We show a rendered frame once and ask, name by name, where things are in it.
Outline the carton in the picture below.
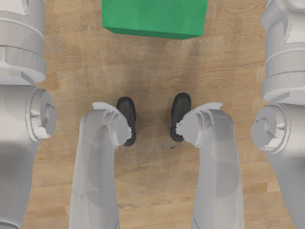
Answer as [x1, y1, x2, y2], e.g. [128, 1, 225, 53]
[102, 0, 209, 40]

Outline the right robot forearm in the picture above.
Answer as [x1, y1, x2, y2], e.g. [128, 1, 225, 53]
[260, 0, 305, 106]

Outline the left robot forearm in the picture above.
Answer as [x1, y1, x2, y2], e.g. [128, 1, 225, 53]
[0, 0, 47, 85]

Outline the robot left upper arm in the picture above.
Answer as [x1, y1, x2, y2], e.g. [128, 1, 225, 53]
[0, 84, 57, 229]

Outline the robot right upper arm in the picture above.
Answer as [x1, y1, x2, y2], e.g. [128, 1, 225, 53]
[251, 102, 305, 229]

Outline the robot shin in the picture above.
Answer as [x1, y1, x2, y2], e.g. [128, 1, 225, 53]
[175, 102, 235, 143]
[79, 101, 132, 145]

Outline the left robot shin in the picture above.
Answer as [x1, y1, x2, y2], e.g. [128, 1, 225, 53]
[79, 101, 132, 145]

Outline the right robot shin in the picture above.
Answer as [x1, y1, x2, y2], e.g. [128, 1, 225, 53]
[175, 102, 235, 143]

